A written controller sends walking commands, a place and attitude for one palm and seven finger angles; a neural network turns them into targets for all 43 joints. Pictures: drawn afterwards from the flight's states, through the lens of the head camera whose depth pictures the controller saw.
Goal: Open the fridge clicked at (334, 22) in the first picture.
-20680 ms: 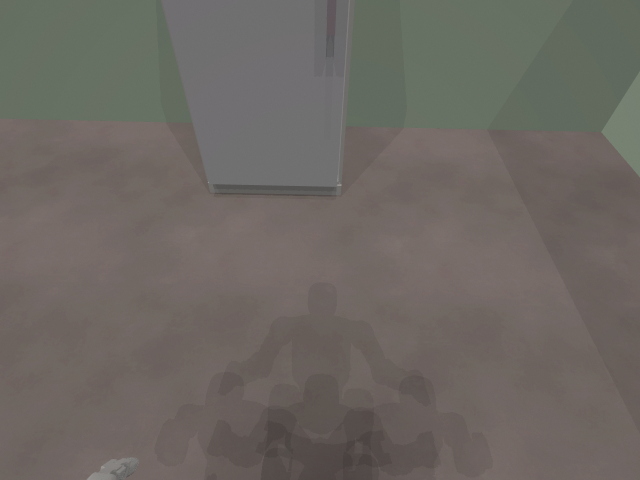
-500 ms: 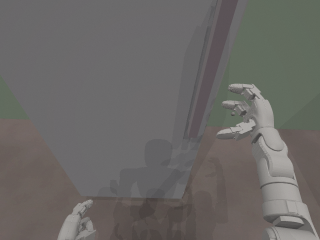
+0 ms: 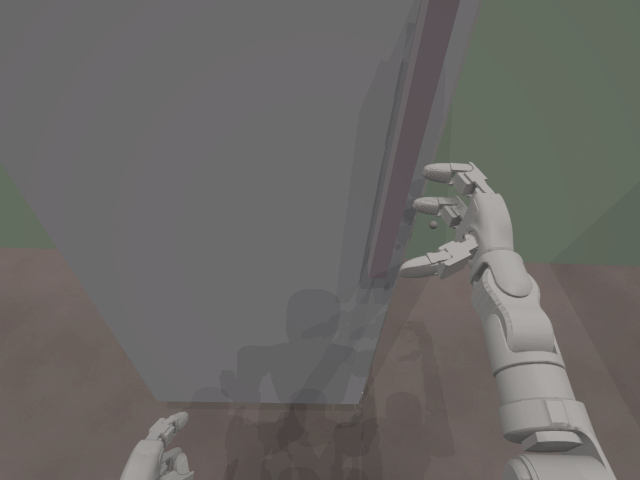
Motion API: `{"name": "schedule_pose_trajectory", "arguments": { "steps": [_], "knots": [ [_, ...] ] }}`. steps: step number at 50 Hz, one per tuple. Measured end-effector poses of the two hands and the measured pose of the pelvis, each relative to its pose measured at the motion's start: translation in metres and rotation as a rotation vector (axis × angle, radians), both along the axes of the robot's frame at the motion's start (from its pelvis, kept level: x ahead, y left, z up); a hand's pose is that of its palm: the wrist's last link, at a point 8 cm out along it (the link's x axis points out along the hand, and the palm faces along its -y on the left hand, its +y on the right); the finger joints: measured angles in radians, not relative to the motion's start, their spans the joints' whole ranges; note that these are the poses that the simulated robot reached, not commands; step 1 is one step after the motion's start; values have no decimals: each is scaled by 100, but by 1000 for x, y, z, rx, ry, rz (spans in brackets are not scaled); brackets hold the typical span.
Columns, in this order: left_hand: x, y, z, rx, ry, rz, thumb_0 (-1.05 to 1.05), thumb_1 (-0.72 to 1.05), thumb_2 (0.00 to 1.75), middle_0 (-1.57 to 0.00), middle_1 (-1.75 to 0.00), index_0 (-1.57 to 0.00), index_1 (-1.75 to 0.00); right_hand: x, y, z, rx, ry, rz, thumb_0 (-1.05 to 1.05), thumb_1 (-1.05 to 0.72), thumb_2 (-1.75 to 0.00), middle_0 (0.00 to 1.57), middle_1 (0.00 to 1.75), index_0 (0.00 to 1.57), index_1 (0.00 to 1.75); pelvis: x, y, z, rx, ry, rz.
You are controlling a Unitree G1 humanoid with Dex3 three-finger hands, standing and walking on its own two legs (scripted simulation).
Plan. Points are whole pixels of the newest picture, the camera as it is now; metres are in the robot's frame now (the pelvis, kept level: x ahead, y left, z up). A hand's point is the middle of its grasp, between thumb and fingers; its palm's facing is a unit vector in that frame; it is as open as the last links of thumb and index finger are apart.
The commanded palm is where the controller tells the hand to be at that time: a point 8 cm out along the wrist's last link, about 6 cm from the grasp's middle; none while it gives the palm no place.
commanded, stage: feel for the door with the fingertips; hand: right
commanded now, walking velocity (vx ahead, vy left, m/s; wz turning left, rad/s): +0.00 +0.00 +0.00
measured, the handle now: (398, 157) +0.46 -0.06 +0.20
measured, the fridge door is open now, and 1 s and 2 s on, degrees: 0 0 0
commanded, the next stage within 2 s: slide the fingers in behind the handle in 0.74 s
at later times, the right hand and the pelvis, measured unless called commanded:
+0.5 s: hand (431, 213) +0.41 -0.10 +0.16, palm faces -0.04 +1.00 +0.02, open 14.0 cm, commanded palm +0.38 -0.16 +0.15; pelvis +0.00 +0.01 +0.00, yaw +1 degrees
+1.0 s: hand (431, 212) +0.41 -0.11 +0.16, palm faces -0.04 +1.00 +0.01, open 13.8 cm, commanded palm +0.39 -0.16 +0.15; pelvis +0.00 +0.01 +0.00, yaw +1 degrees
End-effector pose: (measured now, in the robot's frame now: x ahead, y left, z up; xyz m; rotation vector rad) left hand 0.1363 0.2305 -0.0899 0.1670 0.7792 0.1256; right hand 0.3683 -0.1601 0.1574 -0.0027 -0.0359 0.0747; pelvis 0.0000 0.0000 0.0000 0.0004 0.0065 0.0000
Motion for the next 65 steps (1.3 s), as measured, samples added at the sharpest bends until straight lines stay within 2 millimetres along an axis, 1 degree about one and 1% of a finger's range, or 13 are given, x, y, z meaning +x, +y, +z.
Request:
{"name": "schedule_pose_trajectory", "arguments": {
  "steps": [3, 6, 12, 20, 26, 32, 47, 53, 60, 65],
  "knots": [
    [2, -1, 1, -11, -5, 9, 1, 91, 90, -20, -30, -20, -30, 7, 5, -6, 5, 64, -5, -1, 51, -30, 31, 120, 30, 120, -1, 1, 1, -2, 6, 8],
    [2, -1, 2, -17, -9, 12, 1, 91, 90, -20, -30, -20, -30, 7, 8, -9, 27, 74, -14, -1, 50, -30, 31, 120, 30, 120, 0, 2, 1, -5, 10, 15],
    [0, 4, 1, -13, 2, 8, 1, 91, 90, -20, -30, -20, -30, 3, 8, -3, 19, 1, -40, -1, 50, -30, 31, 120, 30, 120, 3, 7, 1, -5, 3, 16],
    [-7, 17, -2, 8, 42, 29, 1, 91, 90, -20, -30, -20, -30, 15, -1, -6, -2, 61, -52, -1, 50, -30, 30, 120, 30, 120, 1, 12, 2, -3, 7, 9],
    [-13, 23, -3, 15, 50, 38, 1, 91, 90, -20, -30, -20, -30, 19, 2, 0, 25, 16, -35, -1, 50, -30, 30, 120, 30, 120, 4, 14, 2, -5, 16, 10],
    [-17, 26, -4, 10, 58, 49, 1, 91, 90, -20, -30, -20, -30, 24, 4, -6, 2, 47, -35, -1, 50, -30, 30, 120, 30, 120, 4, 14, 2, -4, 19, 12],
    [-27, 20, -5, 8, 69, 55, 1, 91, 90, -20, -30, -20, -30, 27, -1, -4, 15, 29, -28, -1, 50, -30, 34, 122, 33, 123, -1, 9, 2, -2, 22, 17],
    [-29, 16, -6, 0, 64, 56, 1, 91, 90, -20, -30, -20, -30, 22, 0, -4, 23, 16, -24, -1, 50, -30, 32, 121, 31, 122, -1, 6, 2, -3, 20, 20],
    [-25, 10, -3, -3, 47, 46, 1, 91, 90, -20, -30, -20, -30, 12, 2, -7, 17, 16, -15, -1, 50, -30, 31, 120, 30, 121, -1, 2, 2, -1, 10, 22],
    [-17, 5, -2, -3, 36, 27, 1, 91, 90, -20, -30, -20, -30, 7, 9, -7, 15, 17, -4, -1, 50, -30, 31, 120, 30, 121, -2, 0, 2, -1, 3, 16]
  ]
}}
